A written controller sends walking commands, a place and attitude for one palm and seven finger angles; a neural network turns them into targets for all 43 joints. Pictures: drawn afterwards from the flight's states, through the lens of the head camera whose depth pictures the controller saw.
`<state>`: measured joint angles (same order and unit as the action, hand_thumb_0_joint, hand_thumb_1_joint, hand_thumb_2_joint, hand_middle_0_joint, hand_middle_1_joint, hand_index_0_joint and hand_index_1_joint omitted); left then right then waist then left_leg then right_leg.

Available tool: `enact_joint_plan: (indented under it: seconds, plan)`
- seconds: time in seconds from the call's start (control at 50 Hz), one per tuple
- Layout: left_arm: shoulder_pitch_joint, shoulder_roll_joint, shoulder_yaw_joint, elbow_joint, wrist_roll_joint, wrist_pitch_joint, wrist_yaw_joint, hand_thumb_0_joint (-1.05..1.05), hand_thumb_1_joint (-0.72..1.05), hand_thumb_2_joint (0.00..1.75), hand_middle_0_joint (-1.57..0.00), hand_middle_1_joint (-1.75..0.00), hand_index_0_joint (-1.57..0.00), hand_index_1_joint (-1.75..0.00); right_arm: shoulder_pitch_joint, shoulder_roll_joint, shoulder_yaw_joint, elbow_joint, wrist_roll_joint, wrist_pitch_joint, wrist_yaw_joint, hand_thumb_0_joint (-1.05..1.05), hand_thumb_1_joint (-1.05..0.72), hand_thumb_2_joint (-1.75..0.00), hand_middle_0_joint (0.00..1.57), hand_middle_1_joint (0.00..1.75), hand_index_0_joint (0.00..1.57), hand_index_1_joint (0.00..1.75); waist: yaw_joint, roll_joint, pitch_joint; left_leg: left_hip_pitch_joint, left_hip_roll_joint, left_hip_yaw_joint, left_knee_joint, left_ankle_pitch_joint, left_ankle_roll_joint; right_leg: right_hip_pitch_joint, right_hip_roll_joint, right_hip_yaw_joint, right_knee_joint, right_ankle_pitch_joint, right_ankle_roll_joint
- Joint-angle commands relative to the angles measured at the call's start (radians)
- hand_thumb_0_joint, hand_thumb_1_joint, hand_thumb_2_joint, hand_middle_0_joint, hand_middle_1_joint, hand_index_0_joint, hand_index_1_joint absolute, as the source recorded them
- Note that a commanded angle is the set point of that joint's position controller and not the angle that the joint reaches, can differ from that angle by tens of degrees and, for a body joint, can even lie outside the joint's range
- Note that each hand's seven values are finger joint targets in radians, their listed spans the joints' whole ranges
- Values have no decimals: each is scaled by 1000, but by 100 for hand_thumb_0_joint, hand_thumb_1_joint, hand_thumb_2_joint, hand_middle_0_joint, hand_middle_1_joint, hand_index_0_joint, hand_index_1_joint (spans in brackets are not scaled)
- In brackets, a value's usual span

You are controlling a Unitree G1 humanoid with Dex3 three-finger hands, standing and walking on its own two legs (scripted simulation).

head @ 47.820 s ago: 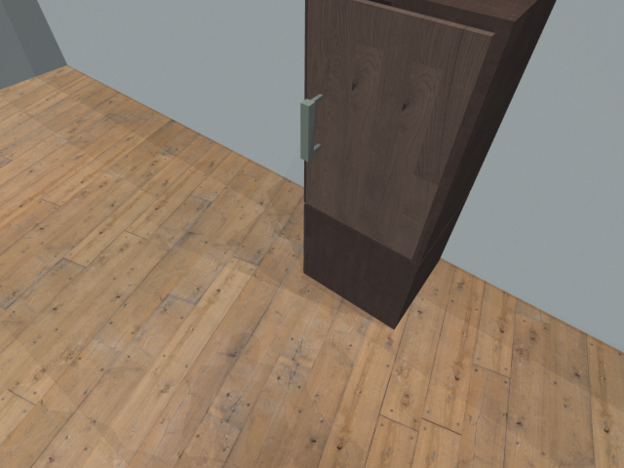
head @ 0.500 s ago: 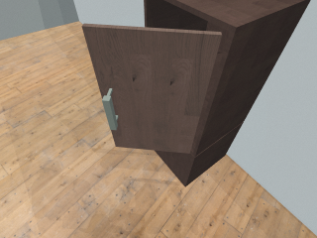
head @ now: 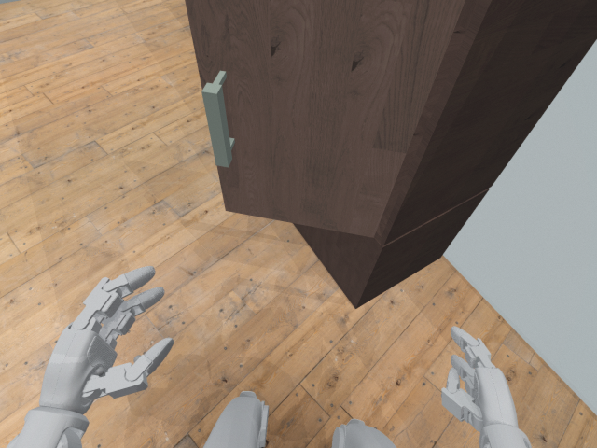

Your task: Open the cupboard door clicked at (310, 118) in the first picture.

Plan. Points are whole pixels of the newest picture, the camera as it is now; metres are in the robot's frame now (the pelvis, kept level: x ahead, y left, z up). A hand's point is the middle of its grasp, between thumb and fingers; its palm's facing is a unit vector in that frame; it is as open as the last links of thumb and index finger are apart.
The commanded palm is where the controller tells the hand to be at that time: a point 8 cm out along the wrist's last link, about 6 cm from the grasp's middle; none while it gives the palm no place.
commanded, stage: raise the hand with hooked fingers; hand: left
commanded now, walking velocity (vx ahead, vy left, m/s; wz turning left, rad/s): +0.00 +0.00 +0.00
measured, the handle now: (222, 120) +0.61 +0.20 +0.06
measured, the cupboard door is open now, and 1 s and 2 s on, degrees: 48 48 48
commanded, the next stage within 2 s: move the hooked fingers beside the handle in 1.52 s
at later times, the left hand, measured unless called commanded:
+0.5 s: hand (114, 305) +0.26 +0.25 +0.05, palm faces -0.08 -1.00 -0.04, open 12.5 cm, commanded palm +0.24 +0.31 +0.06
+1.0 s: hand (73, 263) +0.30 +0.31 +0.07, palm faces -0.07 -1.00 -0.06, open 14.0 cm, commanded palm +0.28 +0.36 +0.08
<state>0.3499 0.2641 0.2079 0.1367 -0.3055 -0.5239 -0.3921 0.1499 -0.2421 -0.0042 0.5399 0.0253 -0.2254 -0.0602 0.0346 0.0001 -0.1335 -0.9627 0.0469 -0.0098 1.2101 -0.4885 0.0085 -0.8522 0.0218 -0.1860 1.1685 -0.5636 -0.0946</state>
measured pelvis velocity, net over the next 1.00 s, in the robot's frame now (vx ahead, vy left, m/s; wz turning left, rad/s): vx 0.01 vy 0.05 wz -0.02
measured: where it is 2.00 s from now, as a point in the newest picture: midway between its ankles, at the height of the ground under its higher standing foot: outside the picture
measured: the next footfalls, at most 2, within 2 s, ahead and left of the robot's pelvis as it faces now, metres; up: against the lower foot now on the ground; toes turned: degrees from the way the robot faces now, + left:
none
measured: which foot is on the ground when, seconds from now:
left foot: down 0.00-1.00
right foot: down 0.00-1.00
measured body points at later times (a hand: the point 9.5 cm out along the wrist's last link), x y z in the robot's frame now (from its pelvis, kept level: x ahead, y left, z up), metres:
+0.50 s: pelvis +0.01 +0.04 +0.02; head +0.08 +0.05 +0.46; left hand +0.26 +0.31 +0.06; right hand +0.15 -0.23 -0.06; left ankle +0.06 +0.11 -0.64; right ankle +0.01 -0.07 -0.64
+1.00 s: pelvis +0.01 +0.05 +0.03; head +0.09 +0.07 +0.47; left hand +0.29 +0.37 +0.08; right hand +0.17 -0.20 -0.05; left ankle +0.06 +0.11 -0.64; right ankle +0.01 -0.07 -0.64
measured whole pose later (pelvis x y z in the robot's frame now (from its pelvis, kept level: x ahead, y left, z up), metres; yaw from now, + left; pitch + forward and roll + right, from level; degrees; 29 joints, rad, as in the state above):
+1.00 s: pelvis +0.01 +0.05 +0.03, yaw -1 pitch +14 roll -4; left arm 0.01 0.43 0.40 0.40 -0.35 -0.34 -0.55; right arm 0.27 -0.27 0.05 0.55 0.03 -0.20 -0.05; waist -0.01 0.02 -0.11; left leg -0.87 0.02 0.04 1.06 -0.44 0.08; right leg -0.77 0.00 -0.13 1.00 -0.48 -0.02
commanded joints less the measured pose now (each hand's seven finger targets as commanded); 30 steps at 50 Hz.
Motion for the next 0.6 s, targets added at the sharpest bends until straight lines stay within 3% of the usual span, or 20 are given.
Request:
enact_joint_plan:
  seconds: [0.0, 0.06, 0.08, 0.12, 0.16, 0.2, 0.26, 0.32, 0.38, 0.46, 0.5, 0.58]
  plan:
    - [-178, 168, 66, -177, -37, 17, -55, 0, 20, 60, -25, -75, -25, -75, 26, -142, -43, -104, 17, -57, -21, 0, -90, -90, 20, 30, 20, 30, -69, 72, -214, 149, -26, -27, -140, 152, 36, 102, -20, 278, -300, 96, 90]
    - [-110, 203, 154, -107, -65, 93, -56, 0, 13, 57, -25, -80, -25, -80, 8, -135, -43, -110, 19, -50, -19, 0, -90, -90, 20, 30, 20, 30, -23, 32, -236, 145, -29, -32, -167, 193, 31, 176, -25, 276, -307, 140, 98]
    - [-115, 202, 158, -144, -66, 97, -51, 0, 11, 56, -26, -81, -26, -81, 10, -130, -41, -117, 19, -48, -16, 0, -90, -90, 20, 30, 20, 30, -20, 25, -261, 153, -30, -30, -180, 205, 31, 197, -29, 264, -302, 153, 97]
    - [-108, 195, 172, -136, -69, 97, -29, 0, 6, 54, -26, -84, -26, -84, 11, -122, -43, -115, 17, -46, -14, 0, -90, -90, 20, 30, 20, 30, -19, 10, -246, 153, -31, -28, -199, 194, 30, 190, -30, 253, -311, 135, 98]
    - [-130, 203, 180, -108, -71, 84, -18, 0, 1, 52, -26, -87, -26, -87, 12, -126, -41, -111, 12, -47, -14, 0, -90, -90, 20, 30, 20, 30, -21, -10, -200, 136, -29, -33, -201, 184, 28, 167, -25, 251, -307, 116, 95]
    - [-145, 193, 167, -121, -62, 53, -15, 0, -3, 50, -27, -90, -27, -90, 32, -131, -45, -104, 12, -56, -11, 0, -90, -90, 20, 30, 20, 30, -29, 12, -213, 166, -29, -32, -215, 187, 29, 145, -22, 227, -294, 119, 87]
    - [-169, 201, 161, -86, -64, 34, -24, 0, -10, 47, -27, -94, -27, -94, 46, -146, -47, -104, 13, -61, -9, 0, -90, -90, 20, 30, 20, 30, -40, -8, -182, 166, -29, -37, -226, 160, 30, 110, -12, 213, -293, 77, 81]
    - [-199, 215, 161, -101, -61, 20, -37, 0, -17, 44, -28, -99, -28, -99, 70, -158, -49, -101, 17, -68, -10, 0, -90, -90, 20, 30, 20, 30, -45, 38, -206, 219, -29, -39, -250, 153, 30, 95, -9, 191, -286, 90, 76]
    - [-214, 233, 174, -135, -62, 25, -41, 0, -24, 41, -28, -103, -28, -103, 84, -168, -50, -109, 16, -70, -8, 0, -90, -90, 20, 30, 20, 30, -35, 95, -250, 293, -27, -49, -272, 211, 26, 93, 2, 153, -254, 177, 66]
    - [-253, 257, 192, -101, -64, 45, -37, 0, -34, 37, -29, -110, -29, -110, 91, -179, -47, -112, 15, -59, -7, 0, -90, -90, 20, 30, 20, 30, -47, 75, -199, 299, -23, -67, -296, 186, 19, 70, 11, 131, -254, 166, 61]
    - [-266, 253, 184, -113, -55, 53, -39, 0, -38, 35, -29, -112, -29, -112, 92, -181, -44, -121, 14, -54, -4, 0, -90, -90, 20, 30, 20, 30, -43, 132, -214, 340, -22, -71, -313, 199, 12, 63, 9, 122, -253, 179, 61]
    - [-276, 268, 195, -104, -54, 74, -50, 0, -48, 31, -30, -118, -30, -118, 107, -186, -41, -128, 13, -47, 0, 0, -90, -90, 20, 30, 20, 30, -46, 130, -241, 401, -14, -86, -317, 289, 0, 64, 15, 110, -250, 233, 60]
